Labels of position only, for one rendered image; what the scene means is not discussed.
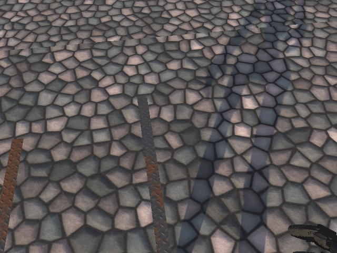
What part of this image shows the robot right hand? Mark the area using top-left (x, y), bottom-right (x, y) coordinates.
top-left (288, 224), bottom-right (337, 253)

